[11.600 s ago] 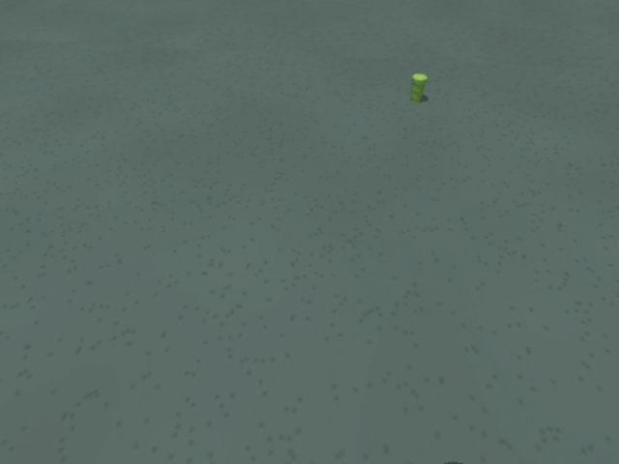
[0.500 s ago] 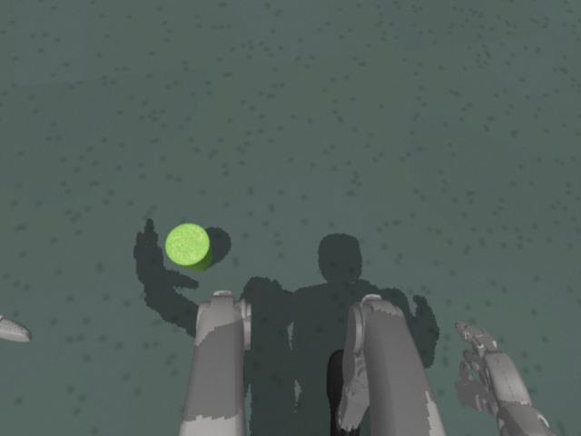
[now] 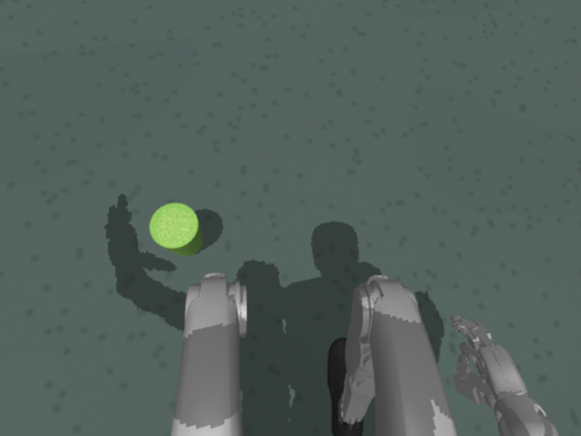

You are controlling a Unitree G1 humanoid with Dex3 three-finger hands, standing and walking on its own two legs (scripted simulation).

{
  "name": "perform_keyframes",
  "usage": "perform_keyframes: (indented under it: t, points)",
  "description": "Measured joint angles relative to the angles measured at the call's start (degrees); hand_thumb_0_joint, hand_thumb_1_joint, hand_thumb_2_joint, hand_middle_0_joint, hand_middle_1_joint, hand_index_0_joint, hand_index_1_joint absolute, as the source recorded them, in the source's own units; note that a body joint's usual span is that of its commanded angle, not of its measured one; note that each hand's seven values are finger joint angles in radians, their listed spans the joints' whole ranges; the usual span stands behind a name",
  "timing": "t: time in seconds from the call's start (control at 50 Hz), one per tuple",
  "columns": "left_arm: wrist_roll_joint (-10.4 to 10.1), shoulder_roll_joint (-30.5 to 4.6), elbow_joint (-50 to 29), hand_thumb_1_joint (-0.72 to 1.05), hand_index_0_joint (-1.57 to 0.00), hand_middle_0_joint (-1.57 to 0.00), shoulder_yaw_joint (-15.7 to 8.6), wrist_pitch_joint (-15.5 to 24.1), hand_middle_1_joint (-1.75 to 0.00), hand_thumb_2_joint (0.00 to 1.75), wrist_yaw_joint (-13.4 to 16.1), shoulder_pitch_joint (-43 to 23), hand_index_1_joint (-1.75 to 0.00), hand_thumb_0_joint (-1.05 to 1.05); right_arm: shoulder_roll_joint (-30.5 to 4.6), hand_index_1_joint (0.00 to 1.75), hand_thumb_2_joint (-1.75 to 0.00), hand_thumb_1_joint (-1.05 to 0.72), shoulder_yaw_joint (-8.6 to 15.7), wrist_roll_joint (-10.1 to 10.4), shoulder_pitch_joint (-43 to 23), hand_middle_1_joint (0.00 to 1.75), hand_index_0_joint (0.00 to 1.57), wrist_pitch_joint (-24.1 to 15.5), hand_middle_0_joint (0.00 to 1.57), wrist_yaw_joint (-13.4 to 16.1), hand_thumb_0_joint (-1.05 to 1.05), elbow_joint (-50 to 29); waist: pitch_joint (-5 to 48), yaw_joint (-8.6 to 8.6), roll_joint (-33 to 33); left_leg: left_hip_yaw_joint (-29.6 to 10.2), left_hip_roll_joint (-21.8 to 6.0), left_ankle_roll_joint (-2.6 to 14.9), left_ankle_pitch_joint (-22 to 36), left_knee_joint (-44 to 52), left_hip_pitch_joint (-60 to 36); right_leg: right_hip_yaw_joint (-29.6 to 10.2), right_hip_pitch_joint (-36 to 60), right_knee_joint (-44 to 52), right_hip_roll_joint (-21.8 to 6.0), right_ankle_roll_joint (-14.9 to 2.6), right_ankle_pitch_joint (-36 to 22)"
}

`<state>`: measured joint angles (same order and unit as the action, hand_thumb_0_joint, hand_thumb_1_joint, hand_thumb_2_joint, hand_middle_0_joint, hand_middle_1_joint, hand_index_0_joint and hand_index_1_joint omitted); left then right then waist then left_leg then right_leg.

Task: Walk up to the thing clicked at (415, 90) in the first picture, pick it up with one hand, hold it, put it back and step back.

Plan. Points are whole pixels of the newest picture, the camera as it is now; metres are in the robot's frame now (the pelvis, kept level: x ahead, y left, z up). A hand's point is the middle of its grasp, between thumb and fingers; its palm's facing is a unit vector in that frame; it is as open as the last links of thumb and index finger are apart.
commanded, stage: go down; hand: left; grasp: from the side
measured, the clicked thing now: (181, 234) +0.43 +0.24 -0.35
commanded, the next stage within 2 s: approach in 0.92 s
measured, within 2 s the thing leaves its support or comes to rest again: neither
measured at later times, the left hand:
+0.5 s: hand out of the picture +0.33 +0.43 -0.03, palm faces +0.24 -0.96 -0.14, open 17.4 cm
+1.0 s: hand out of the picture +0.33 +0.43 -0.04, palm faces +0.24 -0.96 -0.12, open 17.4 cm
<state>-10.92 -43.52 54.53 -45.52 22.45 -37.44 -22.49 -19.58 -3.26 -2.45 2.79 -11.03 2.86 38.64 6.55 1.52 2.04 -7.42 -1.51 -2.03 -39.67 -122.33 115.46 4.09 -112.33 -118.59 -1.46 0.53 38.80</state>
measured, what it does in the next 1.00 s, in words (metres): stands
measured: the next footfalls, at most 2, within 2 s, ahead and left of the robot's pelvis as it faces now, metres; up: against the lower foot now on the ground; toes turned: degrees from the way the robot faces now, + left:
none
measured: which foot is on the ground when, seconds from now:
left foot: down 0.00-1.00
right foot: down 0.00-1.00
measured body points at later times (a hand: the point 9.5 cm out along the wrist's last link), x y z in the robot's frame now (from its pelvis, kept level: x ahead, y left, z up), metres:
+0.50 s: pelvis +0.00 +0.00 -0.03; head +0.20 +0.07 +0.37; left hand +0.31 +0.48 -0.02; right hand +0.18 -0.27 -0.13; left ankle +0.08 +0.13 -0.39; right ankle +0.10 -0.13 -0.39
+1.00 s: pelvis +0.00 +0.00 -0.04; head +0.20 +0.07 +0.35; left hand +0.31 +0.48 -0.03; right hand +0.19 -0.27 -0.14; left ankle +0.08 +0.13 -0.39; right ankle +0.10 -0.13 -0.39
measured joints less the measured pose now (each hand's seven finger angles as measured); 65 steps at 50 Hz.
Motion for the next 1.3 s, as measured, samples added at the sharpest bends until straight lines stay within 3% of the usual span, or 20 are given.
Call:
perform_keyframes:
  t: [0.26,0.46,1.04,1.16,1.3]
  points:
    - [-0.93,-3.03,2.11,-0.52,-0.04,-0.05,-1.41,-1.06,-0.09,0.11,-1.91,-0.77,-0.1,-0.01,-0.84,0.3,-0.91,-0.92,-0.71,0.21,1.38,0.3,0.21,-0.17,0.2,-0.19,0.01,0.12,-0.14,0.03,0.02,-0.2,0.15,0.04,0.06,-2.7,2.52,-0.06,-2.44,-2.55,0.06,0.09,-0.14]
    - [-0.56,-3.4,1.47,-0.54,-0.04,-0.05,-2.29,-0.93,-0.08,0.1,-2.62,-1.84,-0.1,-0.01,-0.98,0.3,-0.91,-0.92,-0.96,0.06,1.26,0.3,0.21,-0.17,0.2,-0.38,0.01,0.13,-0.61,0.58,0.33,-0.57,0.25,0.3,0.01,-4.92,4.23,0.08,-3.8,-4.29,0.16,0.42,-0.23]
    - [-2.87,-3.83,0.35,-0.54,-0.03,-0.05,-3.81,-0.09,-0.07,0.1,-4.54,-2.14,-0.09,-0.01,-1.13,0.3,-0.91,-0.92,-1.52,0.12,0.36,0.3,0.21,-0.06,0.2,-0.89,0.01,0.16,-1.03,0.56,0.6,-0.72,0.64,0.32,-0.34,-7.97,6.71,-0.08,-6.11,-7.33,0.06,0.63,0.3]
    - [-5.25,-4.54,3.43,-0.56,-0.04,-0.06,-4.23,1.15,-0.08,0.09,-5.29,-1.59,-0.11,-0.01,-1.46,0.3,-0.91,-0.92,-1.66,0.33,0.43,0.3,0.21,-0.35,0.2,-1.04,0.01,0.03,-0.94,0.66,0.38,-0.55,0.53,0.54,-0.39,-8.14,7.1,-0.26,-6.55,-7.44,0.18,0.73,0.26]
    - [-8.88,-2.84,10.01,-0.56,-0.04,-0.07,-3.26,9.33,-0.08,0.07,-6.78,-4.67,-0.11,-0.01,-2.16,0.3,-0.91,-0.92,-3.58,-1.49,-1.07,0.3,0.21,-1.68,0.2,-1.7,0.01,0.75,-3.53,1.09,2.38,-1.2,0.35,0.38,-0.52,-11.79,9.0,-0.08,-8.61,-10.73,0.71,0.94,-0.1]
